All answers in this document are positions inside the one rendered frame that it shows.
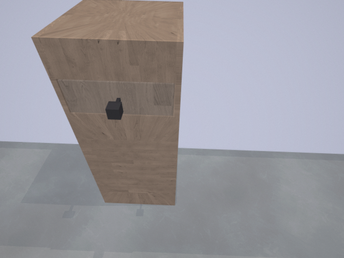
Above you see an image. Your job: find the handle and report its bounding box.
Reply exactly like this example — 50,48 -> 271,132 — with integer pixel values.
105,98 -> 123,120

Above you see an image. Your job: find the cabinet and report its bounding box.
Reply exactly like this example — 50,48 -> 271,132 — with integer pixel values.
31,0 -> 184,205

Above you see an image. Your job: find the drawer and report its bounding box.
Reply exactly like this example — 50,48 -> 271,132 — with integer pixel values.
58,79 -> 175,116

